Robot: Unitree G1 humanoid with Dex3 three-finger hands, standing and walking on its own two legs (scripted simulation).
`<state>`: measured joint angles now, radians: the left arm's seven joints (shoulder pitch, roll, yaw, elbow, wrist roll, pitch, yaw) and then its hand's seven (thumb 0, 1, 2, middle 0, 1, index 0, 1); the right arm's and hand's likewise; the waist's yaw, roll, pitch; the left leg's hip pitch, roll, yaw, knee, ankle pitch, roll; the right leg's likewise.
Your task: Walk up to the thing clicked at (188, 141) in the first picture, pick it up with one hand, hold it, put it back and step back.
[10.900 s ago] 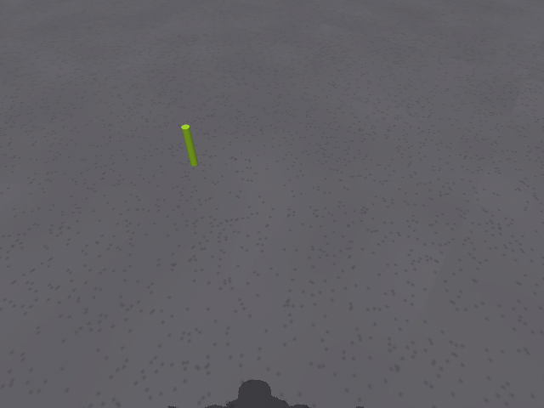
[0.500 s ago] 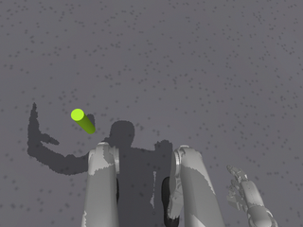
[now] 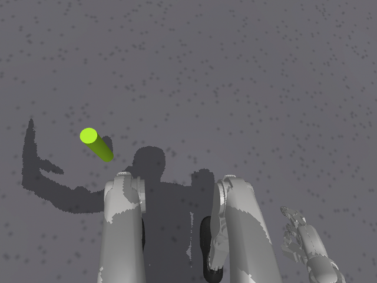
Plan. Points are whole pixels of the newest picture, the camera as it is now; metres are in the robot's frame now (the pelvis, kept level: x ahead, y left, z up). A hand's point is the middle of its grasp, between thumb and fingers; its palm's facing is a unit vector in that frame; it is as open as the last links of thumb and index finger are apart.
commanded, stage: approach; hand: left
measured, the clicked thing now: (99, 147) +0.41 +0.26 -0.30
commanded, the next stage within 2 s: close in in 0.62 s
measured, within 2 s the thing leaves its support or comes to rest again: neither
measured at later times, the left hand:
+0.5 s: hand (5, 150) +0.35 +0.40 -0.11, palm faces +0.20 -0.98 +0.01, open 17.7 cm
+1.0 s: hand (77, 162) +0.36 +0.30 -0.27, palm faces +0.14 -0.99 +0.06, open 17.6 cm
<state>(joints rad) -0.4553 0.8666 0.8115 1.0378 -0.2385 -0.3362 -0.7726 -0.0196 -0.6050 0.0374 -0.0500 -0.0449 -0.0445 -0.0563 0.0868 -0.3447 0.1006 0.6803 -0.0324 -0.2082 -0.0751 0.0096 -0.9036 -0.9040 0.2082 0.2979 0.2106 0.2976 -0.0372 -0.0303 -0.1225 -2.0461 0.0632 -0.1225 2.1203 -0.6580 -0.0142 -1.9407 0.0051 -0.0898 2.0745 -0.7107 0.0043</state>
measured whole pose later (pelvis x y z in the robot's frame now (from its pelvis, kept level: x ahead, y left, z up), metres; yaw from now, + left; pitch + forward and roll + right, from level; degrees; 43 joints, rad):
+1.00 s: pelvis -0.01 +0.01 -0.14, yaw -8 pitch +17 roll -12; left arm -0.43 0.68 0.67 1.20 -0.33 -0.93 -0.57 -0.02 -0.61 0.05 -0.05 -0.10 -0.07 -0.09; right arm -0.15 -0.34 0.33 0.67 -0.24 -0.15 0.06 0.01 -0.90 -0.89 0.21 0.30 0.21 0.30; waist -0.12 -0.21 0.16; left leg -2.25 0.06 -0.30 2.62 -0.72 -0.03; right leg -2.10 0.07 -0.19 2.48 -0.71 0.04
